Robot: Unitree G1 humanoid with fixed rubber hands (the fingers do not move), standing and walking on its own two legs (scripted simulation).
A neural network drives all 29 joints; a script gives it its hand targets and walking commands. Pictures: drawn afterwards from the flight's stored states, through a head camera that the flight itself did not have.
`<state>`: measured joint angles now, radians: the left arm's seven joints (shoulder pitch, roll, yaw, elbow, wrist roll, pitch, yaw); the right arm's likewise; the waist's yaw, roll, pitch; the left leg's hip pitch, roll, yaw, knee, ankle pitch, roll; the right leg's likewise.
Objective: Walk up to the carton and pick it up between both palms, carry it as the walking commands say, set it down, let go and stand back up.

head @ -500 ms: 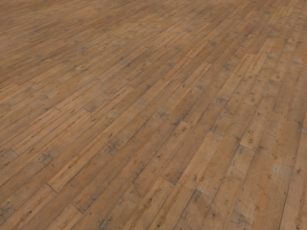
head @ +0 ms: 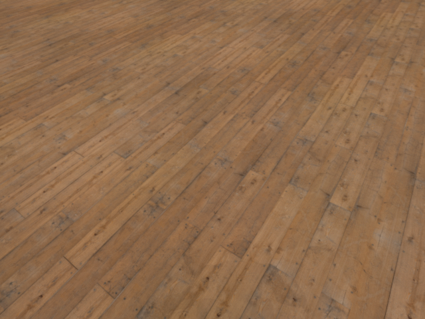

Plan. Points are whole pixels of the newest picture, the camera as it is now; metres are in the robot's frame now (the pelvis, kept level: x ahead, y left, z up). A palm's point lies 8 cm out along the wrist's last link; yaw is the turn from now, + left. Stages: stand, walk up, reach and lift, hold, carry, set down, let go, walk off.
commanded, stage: stand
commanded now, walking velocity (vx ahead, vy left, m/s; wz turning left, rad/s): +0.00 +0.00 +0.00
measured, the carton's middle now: out of the picture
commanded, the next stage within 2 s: walk up in 0.42 s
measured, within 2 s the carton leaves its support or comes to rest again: neither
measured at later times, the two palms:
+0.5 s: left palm out of the picture +0.07 +0.29 -0.12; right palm out of the picture +0.08 -0.29 -0.12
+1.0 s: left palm out of the picture +0.08 +0.48 -0.12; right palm (330, 257) +0.28 -0.22 -0.07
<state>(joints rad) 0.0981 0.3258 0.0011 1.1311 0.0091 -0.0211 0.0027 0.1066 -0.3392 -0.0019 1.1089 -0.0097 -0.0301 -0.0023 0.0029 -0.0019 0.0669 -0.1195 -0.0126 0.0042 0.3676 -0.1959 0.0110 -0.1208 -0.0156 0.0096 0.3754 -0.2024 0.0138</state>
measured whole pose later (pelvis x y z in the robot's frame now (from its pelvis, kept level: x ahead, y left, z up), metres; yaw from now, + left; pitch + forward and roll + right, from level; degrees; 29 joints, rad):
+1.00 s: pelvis +0.07 +0.09 -0.03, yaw +16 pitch +0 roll +0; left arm 0.13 0.56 0.10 1.01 0.04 -0.08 -0.03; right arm 0.13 -0.49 -0.11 0.90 -0.03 0.00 0.16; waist -0.03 -0.08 -0.03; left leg -0.43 0.05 0.04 0.71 -0.29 0.00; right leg -0.33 -0.13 -0.03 1.02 -0.53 -0.05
